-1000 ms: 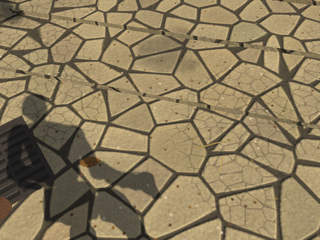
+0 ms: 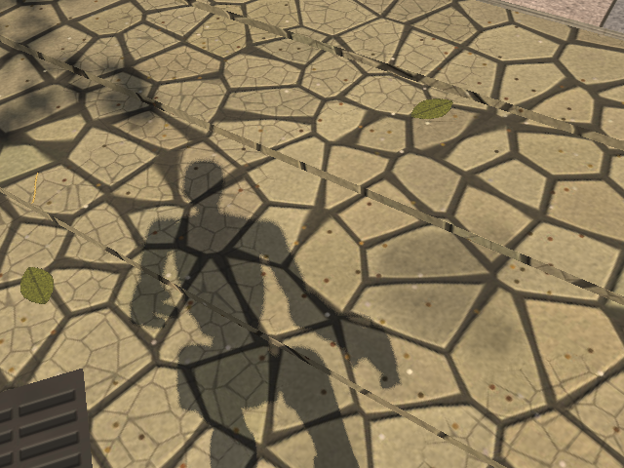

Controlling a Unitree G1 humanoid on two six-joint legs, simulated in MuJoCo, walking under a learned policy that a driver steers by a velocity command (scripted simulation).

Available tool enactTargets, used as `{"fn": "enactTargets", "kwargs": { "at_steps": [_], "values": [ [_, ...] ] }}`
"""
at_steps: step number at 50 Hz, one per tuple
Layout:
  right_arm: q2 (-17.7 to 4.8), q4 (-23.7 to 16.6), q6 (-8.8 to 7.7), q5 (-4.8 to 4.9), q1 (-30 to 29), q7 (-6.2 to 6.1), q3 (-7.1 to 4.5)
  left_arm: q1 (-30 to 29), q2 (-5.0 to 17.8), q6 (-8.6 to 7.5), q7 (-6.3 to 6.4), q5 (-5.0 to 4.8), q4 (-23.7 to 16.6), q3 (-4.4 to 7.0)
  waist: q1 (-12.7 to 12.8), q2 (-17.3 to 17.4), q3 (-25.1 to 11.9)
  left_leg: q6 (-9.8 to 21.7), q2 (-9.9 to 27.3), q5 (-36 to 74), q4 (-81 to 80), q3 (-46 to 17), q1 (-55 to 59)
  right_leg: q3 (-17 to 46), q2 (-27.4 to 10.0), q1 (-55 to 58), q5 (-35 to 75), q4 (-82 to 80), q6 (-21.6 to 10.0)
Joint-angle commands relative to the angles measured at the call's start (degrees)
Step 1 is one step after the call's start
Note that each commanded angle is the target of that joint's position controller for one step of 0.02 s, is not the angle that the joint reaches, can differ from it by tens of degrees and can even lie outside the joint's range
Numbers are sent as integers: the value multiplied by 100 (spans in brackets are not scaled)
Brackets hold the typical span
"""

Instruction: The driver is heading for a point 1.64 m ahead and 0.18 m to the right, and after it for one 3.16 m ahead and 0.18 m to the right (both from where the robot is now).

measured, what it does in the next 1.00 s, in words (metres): walks ahead: left foot, then right foot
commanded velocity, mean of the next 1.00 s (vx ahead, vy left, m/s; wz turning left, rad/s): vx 0.06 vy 0.00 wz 0.20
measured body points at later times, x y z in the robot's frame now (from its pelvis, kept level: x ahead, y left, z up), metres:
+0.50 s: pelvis +0.10 +0.03 +0.00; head +0.14 +0.05 +0.45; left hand +0.17 +0.33 -0.13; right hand +0.34 -0.18 -0.08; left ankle +0.14 +0.14 -0.74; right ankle +0.10 -0.12 -0.69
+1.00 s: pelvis +0.13 +0.01 +0.00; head +0.14 +0.01 +0.45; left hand +0.18 +0.27 -0.14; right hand +0.28 -0.23 -0.13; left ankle +0.14 +0.14 -0.74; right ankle +0.13 -0.11 -0.74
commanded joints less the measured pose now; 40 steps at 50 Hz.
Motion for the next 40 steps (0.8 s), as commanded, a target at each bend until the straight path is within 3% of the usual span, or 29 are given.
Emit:
{"fn": "enactTargets", "kwargs": {
  "at_steps": [1, 3, 6, 11, 13, 14, 15, 16, 17, 18, 19, 20, 21, 22, 24, 28, 30, 31, 32, 33, 34, 35, 40],
  "values": [
    [-297, -522, 74, 28, 125, 14, -125, 94, 704, 19, 35, 18, -105, 180, 54, -1016, -407, -192, 468, 339, -124, 108, -925, 954, -1542, 1057, 3383, -833, -1068],
    [-221, -673, 114, 8, -107, 28, -90, 35, 896, 57, 86, 7, 2, 241, 69, -952, -450, -233, 534, 687, -586, 169, -951, 708, -1655, 1048, 3511, -989, -1204],
    [-211, -774, 105, -16, -329, 112, -64, -78, 1008, 156, 151, -52, 91, 264, 115, -836, -632, -167, 596, 1537, -1378, 277, -633, 211, -1640, 1109, 3324, -1032, -1174],
    [-233, -1023, 77, -53, -927, 235, -46, 139, 1222, 236, 84, -173, 357, 288, 289, -766, -565, 107, 408, 1658, -2651, 432, -29, 4, -1661, 1247, 3014, -735, -1063],
    [-309, -1068, 81, -61, -934, 259, -81, 148, 1307, 264, 58, -260, 435, 302, 214, -787, -557, 281, 298, 1571, -3263, 493, 232, 67, -1705, 1376, 2898, -350, -945],
    [-331, -1021, 69, -68, -792, 257, -103, 107, 1281, 272, 58, -308, 467, 287, 90, -753, -594, 407, 182, 1971, -3855, 598, 653, 2, -1601, 1298, 2739, -26, -800],
    [-516, -961, 51, -86, -610, 211, -175, 330, 1120, 256, 45, -285, 561, 231, 34, -537, -727, 579, 118, 2766, -4372, 543, 1361, -168, -1317, 1070, 2485, 499, -551],
    [-979, -999, 58, -142, -332, 123, -280, 518, 864, 207, 31, -80, 506, 124, 18, 201, -1211, 891, 1008, 5186, -4205, -409, 2542, -506, -934, 317, 1191, 1482, -149],
    [-1162, -1175, 63, -302, -454, 79, -224, 842, 488, 189, -10, 98, 412, -62, 154, 1348, -1657, 2131, 2465, 6826, -4049, -2074, 3469, -470, -272, -1059, -2517, 2928, 337],
    [-504, -1058, 19, -267, -334, 115, -57, 632, 840, 281, -28, -2, 522, 43, -118, 743, -2027, 2374, 2447, 6209, -4176, -2020, 3090, 288, -442, -982, -3008, 3443, 467],
    [-428, -1000, -31, -228, -562, 163, -3, 437, 985, 359, -26, -143, 463, 93, -42, 591, -1523, 2125, 2085, 5748, -4239, -1544, 2760, 342, -521, -1124, -2856, 3590, 502],
    [-475, -929, -52, -188, -790, 178, -31, 389, 909, 422, 25, -164, 512, 94, 49, 425, -1242, 1829, 1794, 5182, -4311, -1253, 2516, 330, -567, -1243, -2657, 3410, 509],
    [-525, -918, -47, -148, -998, 171, -43, 368, 938, 488, 84, -113, 549, 113, 107, 378, -1015, 1669, 1669, 4786, -4411, -1104, 2184, 351, -602, -1168, -2382, 3169, 566],
    [-588, -895, -33, -154, -1159, 156, -60, 462, 917, 546, 111, -94, 599, 117, 230, 448, -917, 1607, 1520, 4649, -4507, -893, 1712, 281, -554, -790, -2097, 2980, 624],
    [-495, -845, -15, -200, -1316, 134, -50, 671, 719, 597, 141, -94, 703, 69, 319, 512, -925, 1582, 1355, 4254, -4599, -660, 1335, 161, -447, -281, -1744, 2462, 672],
    [-371, -635, -5, -199, -1342, 110, -14, 538, 602, 616, 138, -74, 700, 24, 206, 610, -893, 1519, 1299, 2805, -4666, -717, 1121, 109, -396, 298, -945, 1299, 542],
    [-223, -513, 1, -151, -1402, 119, 48, 648, 514, 595, 95, -4, 756, 1, 356, 520, -771, 1218, 1087, 1588, -4618, -636, 788, 3, -314, 907, -77, 227, 357],
    [-78, -371, -25, -174, -1152, 135, 100, 613, 600, 582, 83, 90, 725, -2, 310, 315, -665, 887, 884, 944, -4584, -559, 568, 248, -492, 1159, 350, -92, 217],
    [-44, -324, -47, -256, -964, 158, 115, 516, 945, 573, 108, 101, 648, 48, 74, -260, -453, 584, 553, 372, -4305, -289, 429, 724, -956, 1036, 496, -257, -24],
    [45, -317, -40, -274, -821, 159, 114, 237, 998, 570, 113, 33, 729, 70, -179, -991, -294, 337, 222, 639, -4246, 155, 953, 790, -1018, 115, -896, -433, -296],
    [-106, -269, -24, -280, -1090, 123, 89, 60, 717, 533, 96, 65, 651, 3, -14, -924, -84, 250, 209, 1000, -4069, 182, 1355, 771, -850, -385, -1759, -678, -235],
    [-181, -264, -12, -241, -1183, 85, 41, 51, 624, 486, 104, 103, 694, -31, 15, -874, -22, 280, 228, 1175, -4005, 176, 1476, 712, -776, -509, -1871, -739, -103],
    [-93, 25, -22, -214, -961, 12, 22, 374, 595, 339, 155, 0, 916, -67, 137, -515, -70, 346, 313, 1664, -4104, 69, 1365, 484, -596, -10, -944, -425, 33]
  ]
}}
Keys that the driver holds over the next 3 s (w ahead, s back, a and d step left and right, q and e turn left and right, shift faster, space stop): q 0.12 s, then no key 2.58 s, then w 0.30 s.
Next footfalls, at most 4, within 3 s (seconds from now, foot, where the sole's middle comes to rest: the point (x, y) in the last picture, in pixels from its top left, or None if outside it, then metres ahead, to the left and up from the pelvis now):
0.32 left None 0.18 0.15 -0.77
0.62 right None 0.17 -0.11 -0.77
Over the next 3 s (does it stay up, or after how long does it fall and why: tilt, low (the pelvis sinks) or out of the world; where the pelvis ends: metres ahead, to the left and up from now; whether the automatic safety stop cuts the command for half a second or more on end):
stays up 0.19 0.05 -0.01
